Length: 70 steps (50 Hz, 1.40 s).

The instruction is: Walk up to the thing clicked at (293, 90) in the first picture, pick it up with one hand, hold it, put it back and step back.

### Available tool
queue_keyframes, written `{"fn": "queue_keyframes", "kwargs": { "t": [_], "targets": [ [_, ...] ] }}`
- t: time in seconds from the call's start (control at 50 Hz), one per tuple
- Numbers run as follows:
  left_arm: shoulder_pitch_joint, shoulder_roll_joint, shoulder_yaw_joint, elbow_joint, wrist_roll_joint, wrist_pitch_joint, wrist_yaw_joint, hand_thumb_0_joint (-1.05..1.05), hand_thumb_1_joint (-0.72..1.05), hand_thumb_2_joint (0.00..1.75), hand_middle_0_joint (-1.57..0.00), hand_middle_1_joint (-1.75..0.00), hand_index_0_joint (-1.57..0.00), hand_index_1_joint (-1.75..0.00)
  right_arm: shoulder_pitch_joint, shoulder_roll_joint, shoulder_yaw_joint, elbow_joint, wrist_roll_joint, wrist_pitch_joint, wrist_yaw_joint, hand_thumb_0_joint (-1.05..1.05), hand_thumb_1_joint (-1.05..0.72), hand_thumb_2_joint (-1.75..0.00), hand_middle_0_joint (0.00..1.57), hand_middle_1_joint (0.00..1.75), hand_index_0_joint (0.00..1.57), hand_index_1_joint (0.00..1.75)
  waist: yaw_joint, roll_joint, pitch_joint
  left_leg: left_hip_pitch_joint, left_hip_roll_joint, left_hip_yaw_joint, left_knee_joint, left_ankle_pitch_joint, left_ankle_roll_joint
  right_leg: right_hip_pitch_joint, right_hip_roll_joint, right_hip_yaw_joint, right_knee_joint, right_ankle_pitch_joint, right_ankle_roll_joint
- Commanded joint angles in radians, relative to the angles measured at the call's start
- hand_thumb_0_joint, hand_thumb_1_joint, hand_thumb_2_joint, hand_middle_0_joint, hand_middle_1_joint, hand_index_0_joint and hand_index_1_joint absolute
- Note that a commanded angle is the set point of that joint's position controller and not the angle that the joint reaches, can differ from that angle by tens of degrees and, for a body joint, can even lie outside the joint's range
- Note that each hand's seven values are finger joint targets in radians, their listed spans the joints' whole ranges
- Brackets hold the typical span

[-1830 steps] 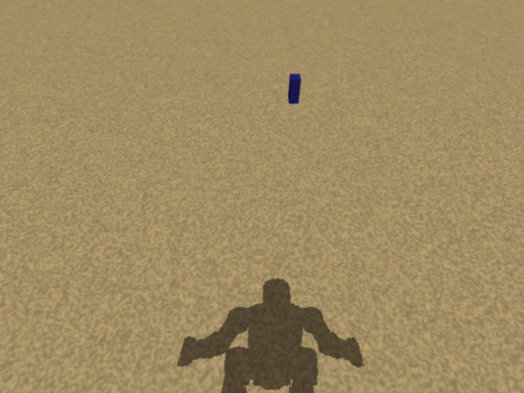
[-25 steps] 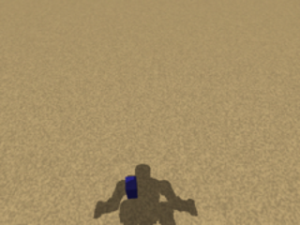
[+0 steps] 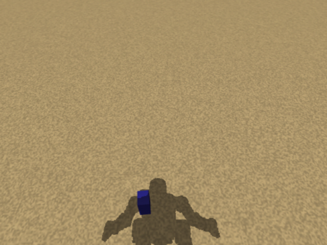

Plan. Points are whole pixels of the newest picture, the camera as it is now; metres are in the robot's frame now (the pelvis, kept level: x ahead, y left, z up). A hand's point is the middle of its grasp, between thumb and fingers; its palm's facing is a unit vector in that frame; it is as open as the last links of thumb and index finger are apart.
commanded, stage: stand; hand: left
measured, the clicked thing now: (144, 202) +0.45 +0.12 -0.69
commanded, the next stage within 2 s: step back in 0.94 s
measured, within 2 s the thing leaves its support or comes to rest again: neither
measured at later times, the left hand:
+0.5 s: hand out of the picture +0.10 +0.23 -0.16, palm faces -0.02 -0.94 -0.33, open 7.4 cm
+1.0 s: hand out of the picture +0.10 +0.24 -0.16, palm faces -0.01 -0.94 -0.34, open 7.4 cm
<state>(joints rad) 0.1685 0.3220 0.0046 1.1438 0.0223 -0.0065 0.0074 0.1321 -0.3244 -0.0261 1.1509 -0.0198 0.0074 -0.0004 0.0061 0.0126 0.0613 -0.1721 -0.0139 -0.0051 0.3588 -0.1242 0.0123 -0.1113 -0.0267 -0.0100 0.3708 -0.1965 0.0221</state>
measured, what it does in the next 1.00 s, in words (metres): stands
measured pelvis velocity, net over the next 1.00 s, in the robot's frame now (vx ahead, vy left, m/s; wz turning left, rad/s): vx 0.02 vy -0.01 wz -0.02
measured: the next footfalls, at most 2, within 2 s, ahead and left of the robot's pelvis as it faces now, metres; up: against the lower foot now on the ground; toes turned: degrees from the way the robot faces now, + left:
right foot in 1.74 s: -0.11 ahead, -0.11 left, +0.00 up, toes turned -4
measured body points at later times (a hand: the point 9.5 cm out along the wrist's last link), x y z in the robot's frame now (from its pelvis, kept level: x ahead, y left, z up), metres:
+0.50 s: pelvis +0.03 -0.01 +0.00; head +0.03 -0.01 +0.45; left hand +0.10 +0.28 -0.13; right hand +0.09 -0.30 -0.14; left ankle +0.05 +0.11 -0.75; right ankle +0.01 -0.13 -0.75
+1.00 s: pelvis +0.02 -0.01 +0.00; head +0.04 -0.01 +0.45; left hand +0.10 +0.29 -0.13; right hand +0.09 -0.31 -0.14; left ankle +0.05 +0.11 -0.75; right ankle +0.01 -0.13 -0.75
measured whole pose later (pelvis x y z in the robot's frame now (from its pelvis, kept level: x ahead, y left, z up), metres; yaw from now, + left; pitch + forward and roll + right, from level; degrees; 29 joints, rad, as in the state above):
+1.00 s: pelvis +0.02 -0.01 +0.00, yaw -1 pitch -2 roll +0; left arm 0.12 0.34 0.03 1.10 0.00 0.00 0.00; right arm 0.09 -0.34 -0.02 1.14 -0.01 0.01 0.00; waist 0.00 0.00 0.08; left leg -0.17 0.01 0.00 0.37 -0.16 0.00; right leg -0.10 -0.01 0.00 0.36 -0.22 0.01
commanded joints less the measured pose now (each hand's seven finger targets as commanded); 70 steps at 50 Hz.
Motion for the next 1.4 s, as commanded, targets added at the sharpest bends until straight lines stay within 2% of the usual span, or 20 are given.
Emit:
{"fn": "queue_keyframes", "kwargs": {
  "t": [0.0,0.14,0.28,0.38,0.48,0.54,0.74,0.9,0.92,1.0,1.1,1.16,1.2,1.22,1.24,1.26,1.28,1.3,1.36,1.38],
  "targets": [
    [-0.042,0.211,0.033,-0.051,0.0,-0.029,0.018,0.0,0.9,0.9,-0.2,-0.3,-0.2,-0.3,-0.037,-0.183,-0.029,-0.048,0.004,-0.024,-0.006,0.0,-0.9,-0.9,0.2,0.3,0.2,0.3,-0.012,-0.034,-0.033,0.042,0.11,-0.117,-0.073,-0.071,0.016,-0.075,-0.105,0.119,-0.123,-0.109,-0.039],
    [-0.046,0.202,0.033,-0.044,-0.005,-0.029,0.018,0.0,0.9,0.9,-0.2,-0.3,-0.2,-0.3,-0.049,-0.197,-0.024,-0.043,0.006,-0.03,-0.01,0.0,-0.9,-0.9,0.2,0.3,0.2,0.3,-0.009,-0.013,-0.047,0.053,0.122,-0.117,-0.076,0.0,0.018,-0.036,-0.1,0.103,-0.099,0.015,-0.039],
    [-0.056,0.202,0.035,-0.04,-0.006,-0.023,0.016,0.0,0.9,0.9,-0.2,-0.3,-0.2,-0.3,-0.042,-0.201,-0.022,-0.035,0.006,-0.027,-0.012,0.0,-0.9,-0.9,0.2,0.3,0.2,0.3,-0.011,-0.016,-0.023,0.036,0.121,-0.117,-0.092,-0.033,0.012,-0.037,-0.096,0.099,-0.108,-0.02,-0.037],
    [-0.057,0.204,0.037,-0.049,-0.008,-0.029,0.017,0.0,0.9,0.9,-0.2,-0.3,-0.2,-0.3,-0.055,-0.199,-0.02,-0.041,0.009,-0.036,-0.014,0.0,-0.9,-0.9,0.2,0.3,0.2,0.3,-0.007,-0.015,-0.103,0.1,0.132,-0.099,-0.053,0.182,0.015,0.027,-0.105,0.093,-0.087,0.193,-0.03],
    [-0.076,0.204,0.039,-0.051,-0.01,-0.025,0.017,0.0,0.9,0.9,-0.2,-0.3,-0.2,-0.3,-0.06,-0.207,-0.02,-0.037,0.008,-0.035,-0.017,0.0,-0.9,-0.9,0.2,0.3,0.2,0.3,-0.009,-0.009,-0.084,0.095,0.137,-0.1,-0.069,0.158,0.011,0.021,-0.102,0.09,-0.093,0.156,-0.03],
    [-0.077,0.206,0.04,-0.056,-0.01,-0.028,0.017,0.0,0.9,0.9,-0.2,-0.3,-0.2,-0.3,-0.066,-0.207,-0.02,-0.042,0.008,-0.035,-0.017,0.0,-0.9,-0.9,0.2,0.3,0.2,0.3,-0.008,-0.025,-0.1,0.111,0.136,-0.09,-0.052,0.22,0.011,0.037,-0.106,0.087,-0.089,0.24,-0.025],
    [-0.087,0.211,0.042,-0.058,-0.007,-0.026,0.014,0.0,0.9,0.9,-0.2,-0.3,-0.2,-0.3,-0.081,-0.209,-0.02,-0.043,0.008,-0.033,-0.013,0.0,-0.9,-0.9,0.2,0.3,0.2,0.3,-0.01,-0.013,-0.039,0.069,0.131,-0.1,-0.093,0.072,0.0,-0.002,-0.098,0.088,-0.128,0.082,-0.029],
    [-0.087,0.214,0.042,-0.067,-0.008,-0.028,0.012,0.0,0.9,0.9,-0.2,-0.3,-0.2,-0.3,-0.083,-0.214,-0.023,-0.045,0.008,-0.036,-0.012,0.0,-0.9,-0.9,0.2,0.3,0.2,0.3,-0.008,-0.01,-0.087,0.099,0.14,-0.097,-0.084,0.122,0.007,0.022,-0.103,0.092,-0.116,0.123,-0.036],
    [-0.076,0.296,0.09,-0.104,-0.022,-0.017,0.015,0.0,0.9,0.9,-0.2,-0.3,-0.2,-0.3,-0.097,-0.263,-0.039,-0.069,0.007,-0.019,-0.008,0.0,-0.9,-0.9,0.2,0.3,0.2,0.3,-0.01,-0.028,0.018,0.019,0.121,-0.105,0.014,0.213,0.026,-0.071,-0.078,0.119,-0.025,0.271,-0.041],
    [-0.054,0.281,0.098,-0.158,-0.023,-0.005,0.02,0.0,0.9,0.9,-0.2,-0.3,-0.2,-0.3,-0.067,-0.249,-0.047,-0.114,0.017,0.0,-0.007,0.0,-0.9,-0.9,0.2,0.3,0.2,0.3,-0.02,-0.024,-0.083,0.014,0.108,-0.081,0.116,0.202,0.046,-0.058,-0.09,0.125,0.04,0.293,-0.092],
    [-0.08,0.312,0.109,-0.24,-0.011,0.01,0.019,0.0,0.9,0.9,-0.2,-0.3,-0.2,-0.3,-0.045,-0.237,-0.054,-0.162,0.016,0.017,-0.003,0.0,-0.9,-0.9,0.2,0.3,0.2,0.3,-0.016,-0.096,-0.15,0.003,0.028,-0.017,0.294,0.05,0.03,-0.117,-0.19,0.222,0.044,0.329,-0.183],
    [-0.143,0.335,0.117,-0.294,0.0,0.02,0.019,0.0,0.9,0.9,-0.2,-0.3,-0.2,-0.3,0.022,-0.234,-0.064,-0.177,0.008,0.029,0.004,0.0,-0.9,-0.9,0.2,0.3,0.2,0.3,-0.033,-0.204,-0.129,-0.006,-0.014,-0.017,0.433,-0.211,0.032,-0.212,-0.268,0.274,0.055,0.316,-0.248],
    [-0.183,0.323,0.113,-0.322,0.002,0.027,0.017,0.0,0.9,0.9,-0.2,-0.3,-0.2,-0.3,0.074,-0.242,-0.072,-0.175,0.007,0.026,0.008,0.0,-0.9,-0.9,0.2,0.3,0.2,0.3,-0.06,-0.195,-0.118,0.029,0.01,-0.04,0.401,-0.15,0.046,-0.276,-0.236,0.229,0.116,0.237,-0.217],
    [-0.182,0.305,0.111,-0.329,-0.003,0.033,0.017,0.0,0.9,0.9,-0.2,-0.3,-0.2,-0.3,0.086,-0.26,-0.077,-0.181,0.008,0.02,0.007,0.0,-0.9,-0.9,0.2,0.3,0.2,0.3,-0.067,-0.119,-0.109,0.005,0.06,-0.079,0.308,0.043,0.069,-0.258,-0.158,0.168,0.217,0.169,-0.174],
    [-0.158,0.26,0.102,-0.339,-0.011,0.039,0.017,0.0,0.9,0.9,-0.2,-0.3,-0.2,-0.3,0.072,-0.31,-0.084,-0.196,0.003,0.01,0.004,0.0,-0.9,-0.9,0.2,0.3,0.2,0.3,-0.063,0.058,-0.101,-0.021,0.206,-0.246,0.088,0.285,0.122,-0.26,0.002,0.09,0.411,0.023,-0.09],
    [-0.124,0.214,0.096,-0.337,-0.012,0.043,0.026,0.0,0.9,0.9,-0.2,-0.3,-0.2,-0.3,0.053,-0.372,-0.096,-0.206,-0.002,0.0,0.003,0.0,-0.9,-0.9,0.2,0.3,0.2,0.3,-0.045,0.198,-0.079,0.033,0.341,-0.447,-0.01,0.475,0.178,-0.37,0.147,0.086,0.564,-0.378,-0.057],
    [-0.082,0.222,0.096,-0.322,-0.003,0.052,0.036,0.0,0.9,0.9,-0.2,-0.3,-0.2,-0.3,0.042,-0.377,-0.101,-0.216,-0.011,-0.007,-0.004,0.0,-0.9,-0.9,0.2,0.3,0.2,0.3,-0.032,0.129,-0.093,0.033,0.365,-0.458,0.008,0.488,0.196,-0.374,0.148,0.186,0.69,-0.46,-0.055],
    [-0.068,0.23,0.098,-0.312,-0.004,0.057,0.039,0.0,0.9,0.9,-0.2,-0.3,-0.2,-0.3,0.044,-0.381,-0.105,-0.227,-0.015,-0.007,-0.011,0.0,-0.9,-0.9,0.2,0.3,0.2,0.3,-0.042,0.143,-0.095,-0.016,0.381,-0.506,-0.023,0.416,0.189,-0.368,0.151,0.218,0.755,-0.464,-0.054],
    [-0.001,0.251,0.101,-0.287,-0.018,0.065,0.028,0.0,0.9,0.9,-0.2,-0.3,-0.2,-0.3,-0.079,-0.303,-0.092,-0.264,-0.016,-0.01,-0.024,0.0,-0.9,-0.9,0.2,0.3,0.2,0.3,0.029,0.112,-0.073,-0.003,0.223,-0.259,-0.008,0.243,0.076,-0.375,0.128,0.246,0.801,-0.28,-0.057],
    [0.032,0.254,0.107,-0.282,-0.016,0.064,0.026,0.0,0.9,0.9,-0.2,-0.3,-0.2,-0.3,-0.09,-0.3,-0.091,-0.279,-0.014,-0.012,-0.025,0.0,-0.9,-0.9,0.2,0.3,0.2,0.3,0.042,0.132,-0.095,0.029,0.221,-0.243,0.008,0.228,0.096,-0.38,0.131,0.232,0.821,-0.257,-0.048]
  ]
}}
